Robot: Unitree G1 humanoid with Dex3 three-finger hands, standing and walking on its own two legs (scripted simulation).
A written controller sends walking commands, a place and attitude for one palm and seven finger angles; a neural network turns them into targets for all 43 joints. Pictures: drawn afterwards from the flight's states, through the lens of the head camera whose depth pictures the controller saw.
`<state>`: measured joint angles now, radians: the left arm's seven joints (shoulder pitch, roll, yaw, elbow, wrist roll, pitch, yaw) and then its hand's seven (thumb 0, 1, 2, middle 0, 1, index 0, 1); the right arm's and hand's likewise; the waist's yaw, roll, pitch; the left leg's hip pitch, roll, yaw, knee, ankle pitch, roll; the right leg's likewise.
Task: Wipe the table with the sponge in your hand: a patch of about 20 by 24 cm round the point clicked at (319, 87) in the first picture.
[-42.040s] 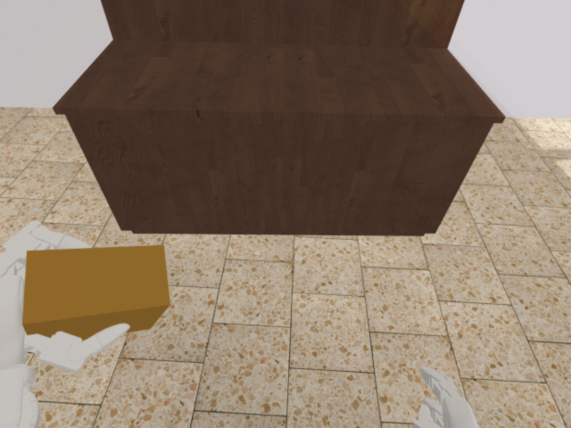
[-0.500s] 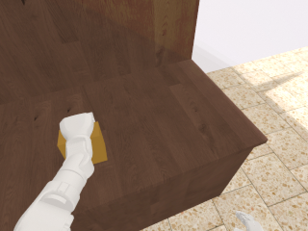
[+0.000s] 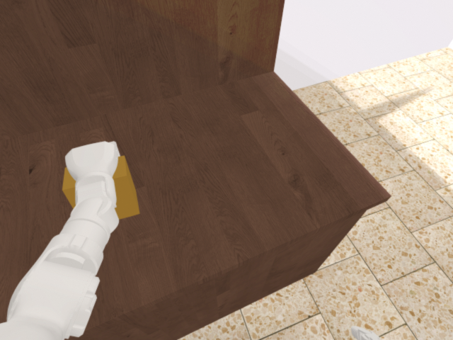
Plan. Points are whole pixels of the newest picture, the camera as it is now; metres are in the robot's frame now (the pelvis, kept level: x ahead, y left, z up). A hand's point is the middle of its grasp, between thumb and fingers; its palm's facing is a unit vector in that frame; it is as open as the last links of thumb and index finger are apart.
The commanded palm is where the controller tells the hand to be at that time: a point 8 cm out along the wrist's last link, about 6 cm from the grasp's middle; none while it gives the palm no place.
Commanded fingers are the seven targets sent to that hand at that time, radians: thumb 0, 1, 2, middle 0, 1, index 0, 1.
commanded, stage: wipe forward along the middle lane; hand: left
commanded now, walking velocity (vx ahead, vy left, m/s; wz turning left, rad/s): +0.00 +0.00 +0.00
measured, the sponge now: (107, 198) +0.40 +0.27 -0.03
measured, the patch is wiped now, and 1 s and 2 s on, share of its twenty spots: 1.00 1.00 1.00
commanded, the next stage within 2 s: slide back across to the first lane in 0.22 s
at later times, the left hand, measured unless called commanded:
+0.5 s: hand (96, 167) +0.44 +0.29 +0.02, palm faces -0.09 -0.02 -1.00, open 10.4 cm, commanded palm +0.41 +0.29 +0.07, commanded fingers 0.00 0.10 1.30 -1.20 -1.60 -1.20 -1.60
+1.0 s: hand (66, 180) +0.40 +0.34 +0.03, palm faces -0.08 -0.03 -1.00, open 10.4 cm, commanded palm +0.37 +0.33 +0.07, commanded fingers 0.00 0.10 1.30 -1.20 -1.60 -1.20 -1.60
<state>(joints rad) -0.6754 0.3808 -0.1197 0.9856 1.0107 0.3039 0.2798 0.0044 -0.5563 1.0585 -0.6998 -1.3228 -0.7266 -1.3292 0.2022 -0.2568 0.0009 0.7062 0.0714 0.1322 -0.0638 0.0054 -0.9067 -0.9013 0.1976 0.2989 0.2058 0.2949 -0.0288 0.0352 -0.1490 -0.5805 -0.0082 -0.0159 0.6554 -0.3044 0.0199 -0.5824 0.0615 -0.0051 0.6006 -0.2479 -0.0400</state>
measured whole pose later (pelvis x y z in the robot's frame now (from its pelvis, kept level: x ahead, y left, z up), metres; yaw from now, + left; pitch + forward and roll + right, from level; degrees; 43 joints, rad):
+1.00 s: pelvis +0.02 +0.03 +0.01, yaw +0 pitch +12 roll -2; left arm -0.55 0.45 -0.03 0.89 1.04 0.22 0.26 0.01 -0.54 1.06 -0.67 -1.35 -0.70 -1.36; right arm 0.18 -0.25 -0.01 0.70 0.06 0.14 -0.03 0.00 -0.91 -0.90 0.20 0.30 0.21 0.29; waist -0.01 0.03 -0.14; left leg -0.50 -0.03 -0.01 0.62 -0.32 0.05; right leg -0.49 0.04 0.00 0.54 -0.26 -0.01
